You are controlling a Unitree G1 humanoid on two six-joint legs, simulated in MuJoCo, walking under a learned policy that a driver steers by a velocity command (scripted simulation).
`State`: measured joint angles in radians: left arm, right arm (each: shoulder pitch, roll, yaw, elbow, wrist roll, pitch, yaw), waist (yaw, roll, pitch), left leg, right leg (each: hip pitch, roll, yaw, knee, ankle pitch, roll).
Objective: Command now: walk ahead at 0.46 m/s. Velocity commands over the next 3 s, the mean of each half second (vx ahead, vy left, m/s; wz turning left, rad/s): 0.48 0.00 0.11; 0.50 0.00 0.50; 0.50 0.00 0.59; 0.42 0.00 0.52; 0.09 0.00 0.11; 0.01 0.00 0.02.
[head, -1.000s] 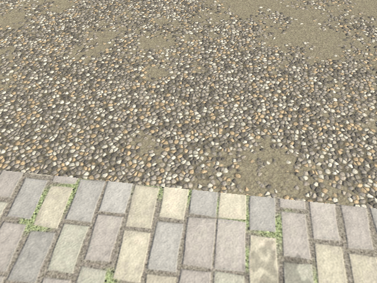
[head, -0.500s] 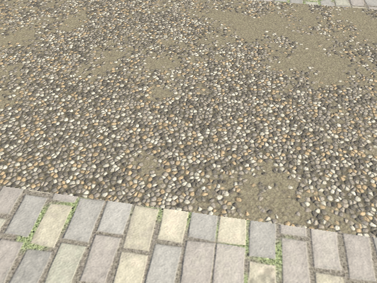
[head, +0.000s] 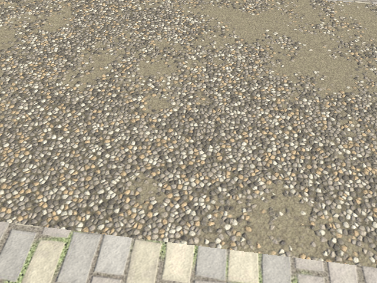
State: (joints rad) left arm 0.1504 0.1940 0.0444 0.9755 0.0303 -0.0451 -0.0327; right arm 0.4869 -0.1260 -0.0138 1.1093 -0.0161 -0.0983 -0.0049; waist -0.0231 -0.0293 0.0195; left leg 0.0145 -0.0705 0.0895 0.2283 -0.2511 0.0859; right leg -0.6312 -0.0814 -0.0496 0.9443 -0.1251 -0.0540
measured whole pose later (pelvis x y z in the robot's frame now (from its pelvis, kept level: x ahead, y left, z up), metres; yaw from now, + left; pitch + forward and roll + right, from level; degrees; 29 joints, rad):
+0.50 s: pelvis +0.28 -0.04 +0.00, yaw +5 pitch -1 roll -1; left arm 0.40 0.17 0.05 1.07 0.02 -0.11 0.01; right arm 0.21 -0.20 -0.05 0.96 -0.03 -0.03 0.03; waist 0.01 0.03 0.05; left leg -0.64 0.09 -0.02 1.06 -0.13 0.08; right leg -0.06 0.08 -0.19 0.26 -0.20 -0.10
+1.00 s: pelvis +0.55 +0.05 +0.00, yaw +22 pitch +0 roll +0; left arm 0.14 0.22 0.05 0.84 0.04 -0.06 -0.01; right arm 0.32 -0.24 -0.08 0.97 0.00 -0.06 0.00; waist -0.02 -0.02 0.06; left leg -0.16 -0.15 0.01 0.34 -0.18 0.16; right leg -0.59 -0.12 0.03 1.09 -0.27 0.02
